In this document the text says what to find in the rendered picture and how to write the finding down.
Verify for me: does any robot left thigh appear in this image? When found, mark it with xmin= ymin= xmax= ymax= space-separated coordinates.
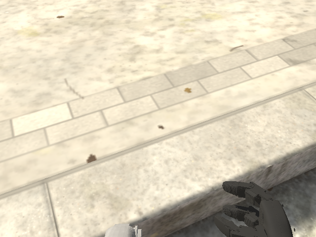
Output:
xmin=105 ymin=223 xmax=142 ymax=237

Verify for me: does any robot right hand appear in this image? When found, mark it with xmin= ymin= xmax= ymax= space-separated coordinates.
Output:
xmin=214 ymin=181 xmax=295 ymax=237

